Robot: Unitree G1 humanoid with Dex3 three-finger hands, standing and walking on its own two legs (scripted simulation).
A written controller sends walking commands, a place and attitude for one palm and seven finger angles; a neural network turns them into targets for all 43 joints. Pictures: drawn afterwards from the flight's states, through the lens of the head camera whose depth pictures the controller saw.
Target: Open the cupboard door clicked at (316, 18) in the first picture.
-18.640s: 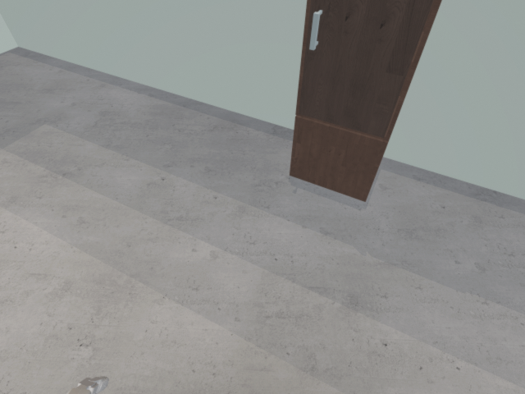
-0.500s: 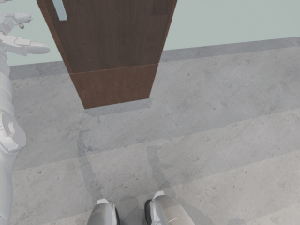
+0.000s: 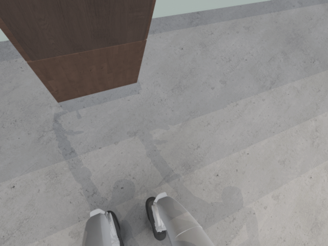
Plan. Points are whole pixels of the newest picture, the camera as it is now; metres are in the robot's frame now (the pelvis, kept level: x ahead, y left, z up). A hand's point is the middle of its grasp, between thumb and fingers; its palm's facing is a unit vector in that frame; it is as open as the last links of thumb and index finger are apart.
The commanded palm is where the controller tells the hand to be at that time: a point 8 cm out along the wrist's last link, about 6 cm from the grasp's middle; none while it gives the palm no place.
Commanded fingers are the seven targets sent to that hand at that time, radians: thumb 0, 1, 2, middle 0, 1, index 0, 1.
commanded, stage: move the hooked fingers beside the handle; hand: left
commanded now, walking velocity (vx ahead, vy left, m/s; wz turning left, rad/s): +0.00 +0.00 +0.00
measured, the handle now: out of the picture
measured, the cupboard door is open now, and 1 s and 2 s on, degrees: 0 0 0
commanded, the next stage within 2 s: slide the fingers in behind the handle in 1.46 s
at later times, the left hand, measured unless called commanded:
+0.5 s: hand out of the picture +0.63 +0.23 +0.11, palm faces +0.15 -0.99 -0.01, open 14.0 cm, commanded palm +0.61 +0.24 +0.10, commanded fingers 0.00 -0.50 0.30 -0.30 -1.20 -0.30 -1.20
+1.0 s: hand out of the picture +0.62 +0.22 +0.11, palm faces +0.15 -0.99 -0.01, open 14.0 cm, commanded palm +0.62 +0.23 +0.10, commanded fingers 0.00 -0.50 0.30 -0.30 -1.20 -0.30 -1.20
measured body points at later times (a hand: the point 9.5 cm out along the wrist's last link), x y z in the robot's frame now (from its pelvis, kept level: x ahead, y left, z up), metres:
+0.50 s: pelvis +0.02 +0.00 +0.01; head +0.22 +0.05 +0.41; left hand +0.61 +0.28 +0.11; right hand -0.08 -0.24 -0.05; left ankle -0.01 +0.09 -0.66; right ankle -0.01 -0.13 -0.66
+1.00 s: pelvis -0.02 +0.00 -0.01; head +0.20 +0.04 +0.39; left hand +0.61 +0.27 +0.11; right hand -0.13 -0.23 -0.07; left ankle -0.01 +0.09 -0.66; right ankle -0.01 -0.13 -0.66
